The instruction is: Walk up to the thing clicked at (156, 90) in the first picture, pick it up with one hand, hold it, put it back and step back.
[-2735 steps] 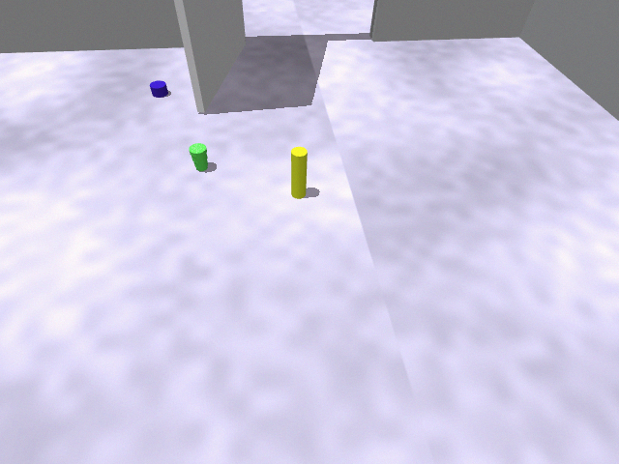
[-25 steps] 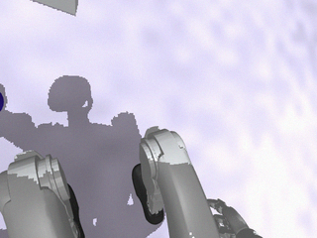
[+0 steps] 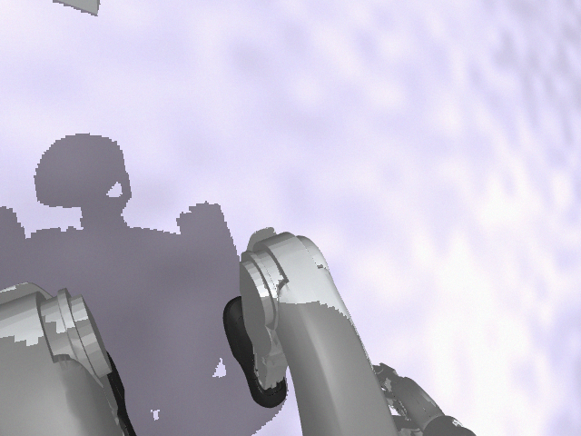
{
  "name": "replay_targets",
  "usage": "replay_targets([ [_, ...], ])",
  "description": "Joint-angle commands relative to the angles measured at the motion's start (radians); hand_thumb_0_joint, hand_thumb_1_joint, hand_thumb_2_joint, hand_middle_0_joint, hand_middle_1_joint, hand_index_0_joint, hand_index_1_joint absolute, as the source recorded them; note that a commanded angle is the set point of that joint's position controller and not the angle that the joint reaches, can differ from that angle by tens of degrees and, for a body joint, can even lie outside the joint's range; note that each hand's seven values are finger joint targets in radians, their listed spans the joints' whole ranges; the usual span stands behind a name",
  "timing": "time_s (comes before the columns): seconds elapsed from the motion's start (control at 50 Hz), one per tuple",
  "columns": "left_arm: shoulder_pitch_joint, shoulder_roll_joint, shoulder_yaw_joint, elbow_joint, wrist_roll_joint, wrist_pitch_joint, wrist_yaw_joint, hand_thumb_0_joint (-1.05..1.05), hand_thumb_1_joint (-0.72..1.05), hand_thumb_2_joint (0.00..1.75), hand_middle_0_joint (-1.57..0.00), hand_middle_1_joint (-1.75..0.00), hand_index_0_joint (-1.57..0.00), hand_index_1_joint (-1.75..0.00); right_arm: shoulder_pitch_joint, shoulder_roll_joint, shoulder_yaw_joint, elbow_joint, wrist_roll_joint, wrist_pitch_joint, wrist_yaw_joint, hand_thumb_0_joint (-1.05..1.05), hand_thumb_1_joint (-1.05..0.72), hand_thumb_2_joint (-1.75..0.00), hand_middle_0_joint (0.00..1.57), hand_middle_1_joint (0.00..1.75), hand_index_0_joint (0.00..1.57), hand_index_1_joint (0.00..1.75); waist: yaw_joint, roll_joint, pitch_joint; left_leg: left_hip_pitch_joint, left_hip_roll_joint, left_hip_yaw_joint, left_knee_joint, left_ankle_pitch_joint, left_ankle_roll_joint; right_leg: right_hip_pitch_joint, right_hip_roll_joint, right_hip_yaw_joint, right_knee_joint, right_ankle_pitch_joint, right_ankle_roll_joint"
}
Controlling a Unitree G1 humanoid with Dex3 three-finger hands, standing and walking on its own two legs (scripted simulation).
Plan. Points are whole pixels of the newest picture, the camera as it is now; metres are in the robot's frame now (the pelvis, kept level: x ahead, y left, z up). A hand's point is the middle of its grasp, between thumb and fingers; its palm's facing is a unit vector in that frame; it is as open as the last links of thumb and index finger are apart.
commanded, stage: rest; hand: left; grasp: from above
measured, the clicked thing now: out of the picture +0.44 +0.34 -0.27
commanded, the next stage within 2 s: open in 0.22 s
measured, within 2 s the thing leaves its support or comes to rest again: neither
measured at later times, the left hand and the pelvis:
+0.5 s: hand out of the picture +0.43 +0.34 -0.24, palm faces -0.44 -0.15 -0.89, open 11.9 cm; pelvis -0.01 +0.00 +0.00, yaw -1 degrees
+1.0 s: hand out of the picture +0.44 +0.34 -0.23, palm faces -0.43 -0.15 -0.89, open 14.1 cm; pelvis -0.01 +0.00 +0.00, yaw -2 degrees
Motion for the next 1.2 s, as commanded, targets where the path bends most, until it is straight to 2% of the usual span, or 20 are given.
replay_targets([
  [0.0,-0.293,0.291,0.003,-0.094,-0.019,0.01,0.071,0.0,0.42,1.07,-0.78,-0.99,-0.79,-0.97,0.193,-0.304,-0.081,0.008,-0.003,-0.012,0.0,0.0,-0.9,-0.9,0.2,0.3,0.2,0.3,-0.024,0.504,-0.678,0.529,0.016,0.116,-0.206,0.225,0.028,0.323,0.026,-0.096,-0.226,0.329,-0.061],
  [0.02,-0.325,0.314,0.011,-0.145,-0.022,0.0,0.073,0.0,0.43,1.08,-0.78,-1.0,-0.8,-0.98,0.194,-0.309,-0.082,0.005,-0.004,-0.016,0.002,0.0,-0.89,-0.9,0.2,0.3,0.2,0.3,-0.028,0.518,-0.69,0.548,0.017,0.111,-0.214,0.226,0.025,0.32,0.027,-0.101,-0.223,0.326,-0.062],
  [0.06,-0.309,0.297,-0.024,-0.074,-0.015,0.005,0.068,0.0,0.42,1.05,-0.78,-0.99,-0.79,-0.97,0.186,-0.313,-0.074,0.0,-0.002,-0.026,0.006,0.0,-0.9,-0.9,0.2,0.3,0.2,0.3,-0.033,0.529,-0.649,0.54,0.017,0.107,-0.218,0.201,0.023,0.298,0.026,-0.102,-0.219,0.3,-0.065],
  [0.1,-0.343,0.354,0.004,-0.115,-0.01,-0.002,0.076,0.0,0.44,1.04,-0.8,-0.98,-0.82,-0.96,0.185,-0.324,-0.074,-0.016,-0.003,-0.033,0.006,0.0,-0.9,-0.9,0.2,0.3,0.2,0.3,-0.034,0.508,-0.661,0.532,0.017,0.107,-0.206,0.183,0.029,0.309,0.027,-0.1,-0.224,0.29,-0.063],
  [0.14,-0.318,0.312,-0.018,-0.078,-0.018,0.0,0.077,0.0,0.45,1.03,-0.8,-0.98,-0.82,-0.96,0.188,-0.314,-0.068,-0.002,-0.005,-0.038,0.011,0.0,-0.9,-0.9,0.2,0.3,0.2,0.3,-0.035,0.504,-0.647,0.516,0.018,0.108,-0.209,0.174,0.027,0.317,0.031,-0.099,-0.228,0.282,-0.062],
  [0.16,-0.324,0.329,-0.005,-0.086,-0.021,-0.003,0.081,0.0,0.45,1.04,-0.8,-0.98,-0.82,-0.96,0.186,-0.322,-0.066,-0.008,-0.008,-0.042,0.011,0.0,-0.9,-0.9,0.2,0.3,0.2,0.3,-0.037,0.496,-0.657,0.527,0.02,0.106,-0.207,0.186,0.028,0.326,0.031,-0.106,-0.231,0.294,-0.058],
  [0.22,-0.332,0.317,-0.04,-0.053,-0.015,-0.004,0.081,0.0,0.42,1.01,-0.78,-0.97,-0.8,-0.95,0.185,-0.322,-0.057,-0.006,-0.005,-0.049,0.015,0.0,-0.9,-0.9,0.2,0.3,0.2,0.3,-0.047,0.5,-0.636,0.517,0.022,0.101,-0.204,0.185,0.029,0.323,0.034,-0.101,-0.225,0.298,-0.06],
  [0.3,-0.344,0.338,-0.036,-0.039,-0.022,-0.007,0.091,0.0,0.39,0.99,-0.76,-0.96,-0.78,-0.94,0.181,-0.332,-0.047,-0.015,-0.007,-0.057,0.016,0.0,-0.9,-0.9,0.2,0.3,0.2,0.3,-0.052,0.489,-0.621,0.512,0.023,0.092,-0.212,0.176,0.028,0.318,0.033,-0.113,-0.228,0.287,-0.06],
  [0.34,-0.331,0.322,-0.05,-0.02,-0.021,-0.002,0.09,0.0,0.23,0.95,-0.6,-0.94,-0.62,-0.92,0.181,-0.329,-0.042,-0.015,-0.009,-0.06,0.018,0.0,-0.89,-0.9,0.2,0.3,0.2,0.3,-0.052,0.485,-0.612,0.505,0.024,0.096,-0.206,0.168,0.03,0.323,0.037,-0.109,-0.234,0.284,-0.058],
  [0.42,-0.33,0.35,-0.032,-0.032,-0.026,-0.007,0.103,0.0,-0.09,0.88,-0.3,-0.98,-0.33,-0.94,0.17,-0.335,-0.038,-0.021,-0.01,-0.064,0.017,0.0,-0.89,-0.89,0.2,0.3,0.2,0.3,-0.043,0.504,-0.618,0.516,0.026,0.088,-0.222,0.155,0.023,0.326,0.035,-0.12,-0.234,0.27,-0.059],
  [0.5,-0.352,0.34,-0.05,-0.049,-0.023,-0.004,0.099,0.0,-0.39,0.94,-0.16,-1.01,-0.18,-0.99,0.182,-0.337,-0.038,-0.017,-0.008,-0.074,0.025,0.0,-0.89,-0.9,0.2,0.3,0.2,0.3,-0.06,0.511,-0.62,0.536,0.027,0.084,-0.214,0.184,0.022,0.321,0.037,-0.118,-0.224,0.299,-0.059],
  [0.54,-0.342,0.363,-0.025,-0.054,-0.033,-0.005,0.108,0.0,-0.45,0.97,-0.12,-1.03,-0.14,-1.01,0.179,-0.341,-0.034,-0.019,-0.01,-0.077,0.024,0.0,-0.89,-0.9,0.2,0.3,0.2,0.3,-0.053,0.517,-0.636,0.536,0.027,0.089,-0.211,0.202,0.023,0.352,0.036,-0.117,-0.234,0.316,-0.054],
  [0.58,-0.346,0.356,-0.032,-0.05,-0.033,-0.006,0.107,0.0,-0.5,1.02,-0.09,-1.05,-0.1,-1.04,0.177,-0.337,-0.033,-0.015,-0.012,-0.078,0.026,0.0,-0.89,-0.9,0.2,0.3,0.2,0.3,-0.058,0.52,-0.628,0.532,0.029,0.086,-0.214,0.192,0.021,0.337,0.036,-0.121,-0.23,0.307,-0.057],
  [0.66,-0.332,0.338,-0.056,-0.044,-0.037,0.007,0.088,0.0,-0.52,1.05,-0.08,-1.07,-0.09,-1.07,0.172,-0.34,-0.036,-0.014,-0.012,-0.081,0.029,0.0,-0.89,-0.9,0.2,0.3,0.2,0.3,-0.057,0.545,-0.625,0.558,0.03,0.08,-0.222,0.185,0.016,0.324,0.037,-0.122,-0.228,0.297,-0.062],
  [0.76,-0.31,0.342,-0.045,-0.054,-0.056,0.014,0.079,0.0,-0.52,1.04,-0.08,-1.07,-0.08,-1.06,0.173,-0.336,-0.033,-0.017,-0.008,-0.082,0.034,0.0,-0.89,-0.9,0.2,0.3,0.2,0.3,-0.045,0.53,-0.638,0.538,0.03,0.089,-0.212,0.216,0.022,0.361,0.04,-0.114,-0.238,0.329,-0.057],
  [0.8,-0.312,0.338,-0.051,-0.071,-0.058,0.014,0.07,0.0,-0.52,1.01,-0.07,-1.05,-0.08,-1.04,0.183,-0.342,-0.032,-0.021,-0.009,-0.08,0.035,0.0,-0.89,-0.9,0.2,0.3,0.2,0.3,-0.06,0.523,-0.627,0.541,0.029,0.085,-0.217,0.221,0.021,0.363,0.037,-0.121,-0.237,0.333,-0.056],
  [0.94,-0.311,0.324,-0.07,-0.062,-0.059,0.005,0.051,0.0,-0.53,0.99,-0.06,-1.01,-0.07,-1.01,0.175,-0.347,-0.03,-0.031,-0.002,-0.077,0.035,0.0,-0.89,-0.9,0.2,0.3,0.2,0.3,-0.063,0.519,-0.602,0.545,0.029,0.074,-0.226,0.191,0.019,0.322,0.034,-0.124,-0.232,0.303,-0.059],
  [1.02,-0.314,0.333,-0.067,-0.056,-0.055,-0.006,0.055,0.0,-0.53,0.98,-0.06,-1.02,-0.07,-1.02,0.17,-0.345,-0.025,-0.038,-0.002,-0.073,0.031,0.0,-0.89,-0.9,0.2,0.3,0.2,0.3,-0.055,0.514,-0.591,0.518,0.026,0.078,-0.232,0.158,0.021,0.325,0.035,-0.125,-0.242,0.277,-0.06],
  [1.12,-0.307,0.327,-0.073,-0.063,-0.047,-0.004,0.055,0.0,-0.53,0.99,-0.06,-1.02,-0.07,-1.01,0.171,-0.343,-0.027,-0.038,-0.003,-0.075,0.032,0.0,-0.89,-0.9,0.2,0.3,0.2,0.3,-0.057,0.521,-0.605,0.555,0.029,0.077,-0.226,0.196,0.019,0.325,0.038,-0.124,-0.235,0.308,-0.059],
  [1.18,-0.288,0.336,-0.05,-0.054,-0.055,-0.005,0.072,0.0,-0.51,0.97,-0.06,-1.02,-0.07,-1.01,0.166,-0.342,-0.019,-0.038,-0.009,-0.066,0.03,0.0,-0.89,-0.9,0.2,0.3,0.2,0.3,-0.049,0.519,-0.637,0.544,0.029,0.081,-0.226,0.228,0.02,0.375,0.041,-0.125,-0.239,0.341,-0.056],
])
